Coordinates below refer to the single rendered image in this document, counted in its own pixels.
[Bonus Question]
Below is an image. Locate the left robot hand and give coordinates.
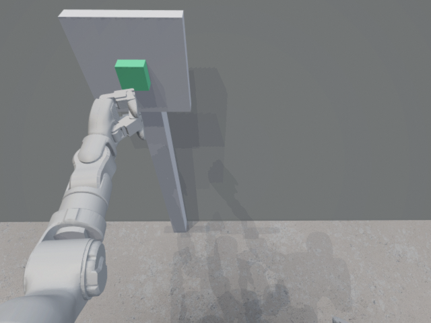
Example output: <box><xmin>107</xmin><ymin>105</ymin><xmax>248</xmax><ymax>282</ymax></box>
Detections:
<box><xmin>88</xmin><ymin>88</ymin><xmax>145</xmax><ymax>147</ymax></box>

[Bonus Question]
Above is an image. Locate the left robot upper arm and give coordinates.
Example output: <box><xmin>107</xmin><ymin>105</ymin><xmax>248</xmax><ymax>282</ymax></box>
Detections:
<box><xmin>0</xmin><ymin>238</ymin><xmax>107</xmax><ymax>323</ymax></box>

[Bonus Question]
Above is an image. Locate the button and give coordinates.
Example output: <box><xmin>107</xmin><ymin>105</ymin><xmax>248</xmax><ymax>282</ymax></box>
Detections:
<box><xmin>114</xmin><ymin>60</ymin><xmax>151</xmax><ymax>91</ymax></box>

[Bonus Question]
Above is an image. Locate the robot left forearm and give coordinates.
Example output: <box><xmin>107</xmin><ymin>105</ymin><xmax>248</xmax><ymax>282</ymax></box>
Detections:
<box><xmin>23</xmin><ymin>134</ymin><xmax>117</xmax><ymax>295</ymax></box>

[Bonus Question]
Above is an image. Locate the panel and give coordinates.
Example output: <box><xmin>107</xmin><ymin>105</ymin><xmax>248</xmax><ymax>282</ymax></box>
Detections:
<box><xmin>58</xmin><ymin>9</ymin><xmax>191</xmax><ymax>233</ymax></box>

